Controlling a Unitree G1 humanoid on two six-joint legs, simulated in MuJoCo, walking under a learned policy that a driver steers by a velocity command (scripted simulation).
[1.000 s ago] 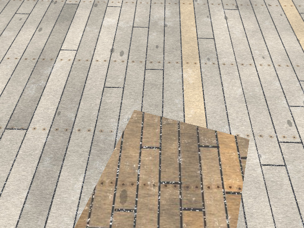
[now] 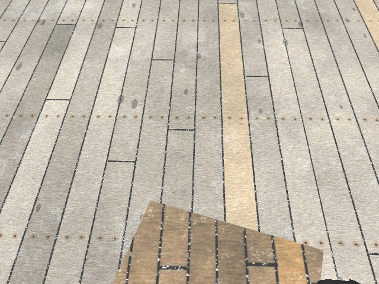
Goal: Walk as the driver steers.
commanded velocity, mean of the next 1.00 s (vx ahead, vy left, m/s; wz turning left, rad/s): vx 0.50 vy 0.00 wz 0.22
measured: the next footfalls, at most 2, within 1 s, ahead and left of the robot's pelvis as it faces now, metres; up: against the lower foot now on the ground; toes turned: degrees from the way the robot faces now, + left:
right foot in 0.46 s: +0.41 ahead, -0.18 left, +0.00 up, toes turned -1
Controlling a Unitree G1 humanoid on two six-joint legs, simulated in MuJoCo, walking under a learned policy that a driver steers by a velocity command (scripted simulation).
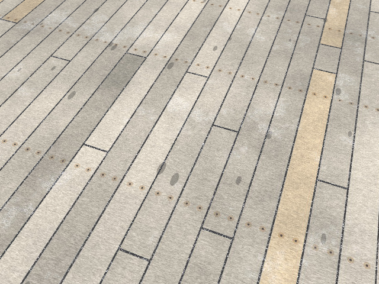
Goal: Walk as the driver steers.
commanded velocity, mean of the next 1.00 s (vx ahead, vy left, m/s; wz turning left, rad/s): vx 0.50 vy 0.00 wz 0.39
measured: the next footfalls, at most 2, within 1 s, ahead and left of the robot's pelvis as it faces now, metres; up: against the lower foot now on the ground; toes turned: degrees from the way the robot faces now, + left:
left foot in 0.06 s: +0.19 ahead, +0.10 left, +0.00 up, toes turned +5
right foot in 0.56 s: +0.50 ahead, -0.04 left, +0.00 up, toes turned +21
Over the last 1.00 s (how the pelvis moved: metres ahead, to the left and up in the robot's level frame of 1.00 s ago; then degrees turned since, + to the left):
0.51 -0.05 0.01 16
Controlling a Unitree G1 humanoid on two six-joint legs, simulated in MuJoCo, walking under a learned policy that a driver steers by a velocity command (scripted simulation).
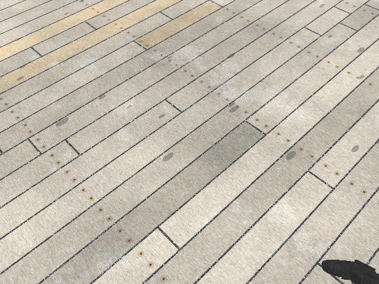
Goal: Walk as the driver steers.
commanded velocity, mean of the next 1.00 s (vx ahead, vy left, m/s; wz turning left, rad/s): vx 0.50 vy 0.00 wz -0.46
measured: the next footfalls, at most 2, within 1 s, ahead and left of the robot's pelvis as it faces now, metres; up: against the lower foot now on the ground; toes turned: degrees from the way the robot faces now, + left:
left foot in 0.08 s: +0.21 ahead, +0.14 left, +0.00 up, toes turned -1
right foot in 0.62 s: +0.44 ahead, -0.17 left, +0.00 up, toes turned -21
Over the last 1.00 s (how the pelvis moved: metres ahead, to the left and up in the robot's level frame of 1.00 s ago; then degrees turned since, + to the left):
0.51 0.09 0.01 22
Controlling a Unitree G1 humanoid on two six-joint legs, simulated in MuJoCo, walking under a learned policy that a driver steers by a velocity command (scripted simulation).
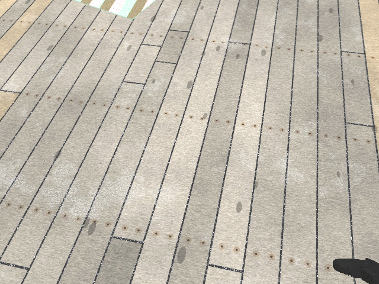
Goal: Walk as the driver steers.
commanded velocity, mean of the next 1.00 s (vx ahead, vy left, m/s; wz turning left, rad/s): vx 0.50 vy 0.00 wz -0.41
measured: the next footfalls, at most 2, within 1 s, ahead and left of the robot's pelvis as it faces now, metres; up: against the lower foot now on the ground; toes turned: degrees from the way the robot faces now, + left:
left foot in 0.10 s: +0.23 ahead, +0.14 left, +0.00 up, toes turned -7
right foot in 0.62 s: +0.44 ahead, -0.19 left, +0.00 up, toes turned -26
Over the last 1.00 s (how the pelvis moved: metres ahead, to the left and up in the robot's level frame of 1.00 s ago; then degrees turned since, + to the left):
0.50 -0.10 0.00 -31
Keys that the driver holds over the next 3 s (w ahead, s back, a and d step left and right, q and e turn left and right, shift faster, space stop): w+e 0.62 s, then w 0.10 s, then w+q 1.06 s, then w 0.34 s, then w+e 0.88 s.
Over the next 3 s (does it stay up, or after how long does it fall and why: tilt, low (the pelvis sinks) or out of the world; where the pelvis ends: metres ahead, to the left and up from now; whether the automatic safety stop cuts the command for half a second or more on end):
stays up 1.60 -0.21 0.00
